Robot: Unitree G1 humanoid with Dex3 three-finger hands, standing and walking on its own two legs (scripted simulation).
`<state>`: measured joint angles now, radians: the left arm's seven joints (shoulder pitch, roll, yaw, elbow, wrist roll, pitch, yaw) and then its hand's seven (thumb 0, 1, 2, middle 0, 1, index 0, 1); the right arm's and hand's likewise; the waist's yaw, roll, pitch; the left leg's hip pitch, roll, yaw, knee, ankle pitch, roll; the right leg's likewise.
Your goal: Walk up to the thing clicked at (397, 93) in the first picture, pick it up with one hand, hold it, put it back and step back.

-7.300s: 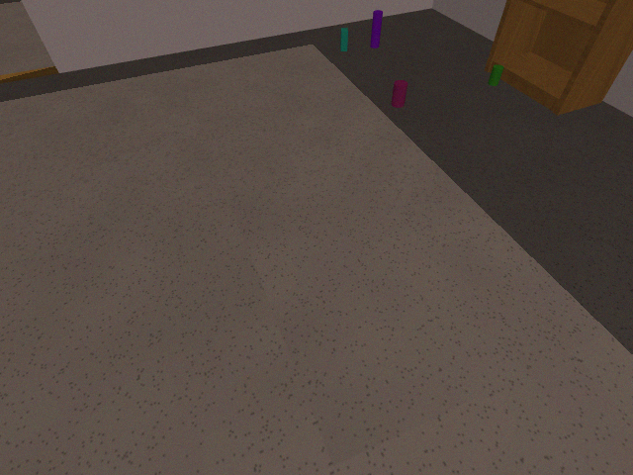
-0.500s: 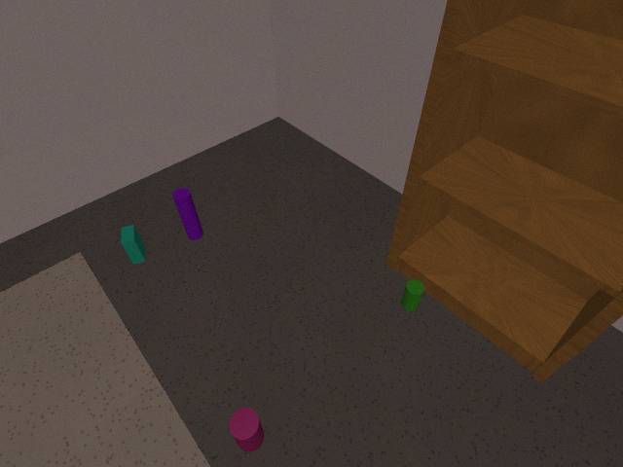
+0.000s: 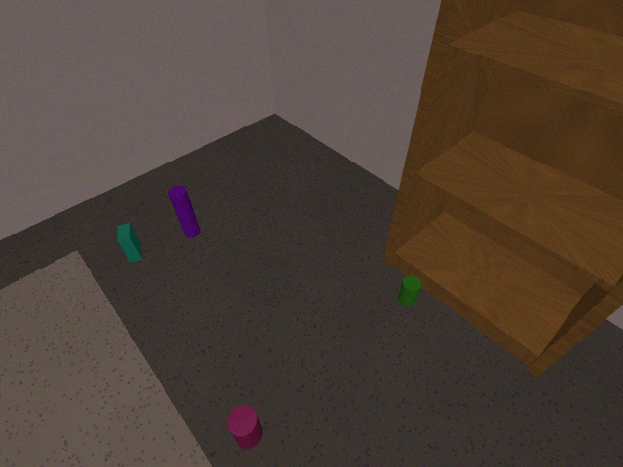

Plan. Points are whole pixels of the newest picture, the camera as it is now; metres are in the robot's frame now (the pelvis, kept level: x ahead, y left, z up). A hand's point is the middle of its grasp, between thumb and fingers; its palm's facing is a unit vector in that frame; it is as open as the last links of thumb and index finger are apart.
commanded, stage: stand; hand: left
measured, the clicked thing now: (245, 426) +0.37 +0.21 -0.71
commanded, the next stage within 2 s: go down in 1.88 s
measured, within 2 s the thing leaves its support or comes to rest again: neither
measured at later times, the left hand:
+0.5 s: hand out of the picture +0.06 +0.25 -0.16, palm faces -0.03 -0.94 -0.34, open 7.4 cm
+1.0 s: hand out of the picture +0.08 +0.24 -0.16, palm faces -0.03 -0.94 -0.34, open 7.4 cm
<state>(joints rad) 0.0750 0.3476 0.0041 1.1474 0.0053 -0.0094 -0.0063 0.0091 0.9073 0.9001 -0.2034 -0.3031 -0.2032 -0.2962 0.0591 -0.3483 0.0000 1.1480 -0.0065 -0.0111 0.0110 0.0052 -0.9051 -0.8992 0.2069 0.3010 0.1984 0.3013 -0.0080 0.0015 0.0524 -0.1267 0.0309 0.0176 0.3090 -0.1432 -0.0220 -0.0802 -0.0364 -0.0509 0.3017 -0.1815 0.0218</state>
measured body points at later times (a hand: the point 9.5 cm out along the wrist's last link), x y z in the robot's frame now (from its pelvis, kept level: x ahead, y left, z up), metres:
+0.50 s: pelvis -0.01 -0.01 +0.00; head +0.00 -0.01 +0.45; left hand +0.07 +0.29 -0.13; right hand +0.06 -0.31 -0.14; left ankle +0.02 +0.13 -0.75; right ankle -0.01 -0.13 -0.75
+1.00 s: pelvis +0.00 -0.01 +0.00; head +0.01 -0.01 +0.45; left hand +0.08 +0.29 -0.13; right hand +0.08 -0.31 -0.13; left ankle +0.02 +0.13 -0.75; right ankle -0.01 -0.13 -0.75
